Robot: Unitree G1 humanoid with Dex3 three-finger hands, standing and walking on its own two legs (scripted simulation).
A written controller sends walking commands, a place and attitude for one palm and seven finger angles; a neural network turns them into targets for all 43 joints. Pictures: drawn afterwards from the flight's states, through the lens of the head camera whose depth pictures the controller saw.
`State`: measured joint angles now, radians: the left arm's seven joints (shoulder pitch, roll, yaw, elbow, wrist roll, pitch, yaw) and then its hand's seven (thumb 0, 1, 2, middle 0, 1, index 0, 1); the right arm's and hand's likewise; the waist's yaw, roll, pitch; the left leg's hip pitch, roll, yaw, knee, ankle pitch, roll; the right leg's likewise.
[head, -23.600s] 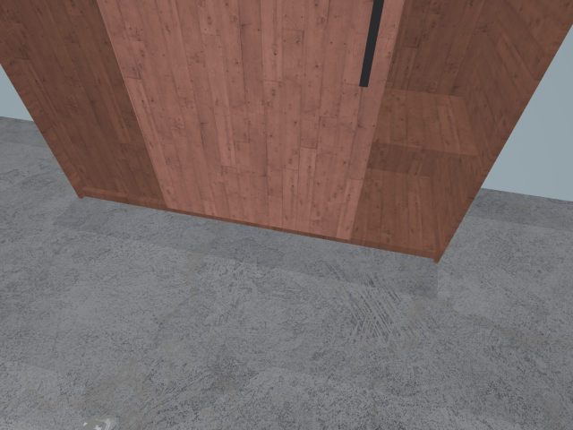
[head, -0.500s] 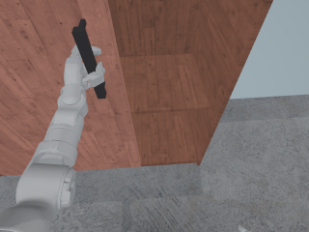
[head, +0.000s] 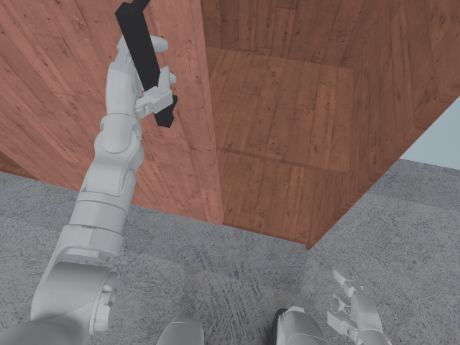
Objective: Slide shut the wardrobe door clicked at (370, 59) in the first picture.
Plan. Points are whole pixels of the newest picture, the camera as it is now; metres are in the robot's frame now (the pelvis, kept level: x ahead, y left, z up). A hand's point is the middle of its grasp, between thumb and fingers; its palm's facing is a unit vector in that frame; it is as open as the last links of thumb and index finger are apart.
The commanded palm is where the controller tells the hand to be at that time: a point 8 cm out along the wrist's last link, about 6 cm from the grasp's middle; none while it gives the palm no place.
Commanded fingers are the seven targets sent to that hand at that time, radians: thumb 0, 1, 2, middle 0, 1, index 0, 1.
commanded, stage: step sideways, sliding the door along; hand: left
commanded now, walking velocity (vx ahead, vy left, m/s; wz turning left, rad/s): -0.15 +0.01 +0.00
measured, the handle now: (156, 68) +0.48 +0.22 +0.15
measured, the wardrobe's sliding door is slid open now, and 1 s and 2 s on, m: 0.37 0.14 0.00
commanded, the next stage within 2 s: stop walking and hold the door there in 1.98 s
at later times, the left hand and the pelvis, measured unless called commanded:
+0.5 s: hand (230, 102) +0.43 +0.09 +0.14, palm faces +0.25 -0.96 -0.08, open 6.3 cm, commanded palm +0.39 +0.07 +0.15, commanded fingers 0.00 0.90 0.90 -0.45 -1.40 -0.45 -1.40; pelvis +0.07 -0.09 +0.01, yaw +6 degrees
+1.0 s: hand (317, 120) +0.42 -0.04 +0.14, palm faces +0.15 -0.99 -0.06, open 6.3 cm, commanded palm +0.38 -0.05 +0.15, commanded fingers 0.00 0.90 0.90 -0.45 -1.40 -0.45 -1.40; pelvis +0.05 -0.16 +0.01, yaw +2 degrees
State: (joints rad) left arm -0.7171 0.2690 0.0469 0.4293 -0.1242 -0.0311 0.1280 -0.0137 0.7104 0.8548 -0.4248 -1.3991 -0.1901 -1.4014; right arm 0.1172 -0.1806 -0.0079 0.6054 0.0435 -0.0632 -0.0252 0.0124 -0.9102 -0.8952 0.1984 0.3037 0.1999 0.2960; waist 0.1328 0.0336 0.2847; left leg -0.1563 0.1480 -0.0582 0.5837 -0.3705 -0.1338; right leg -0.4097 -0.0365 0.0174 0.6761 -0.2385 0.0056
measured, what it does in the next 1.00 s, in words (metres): steps to the right: right foot, then left foot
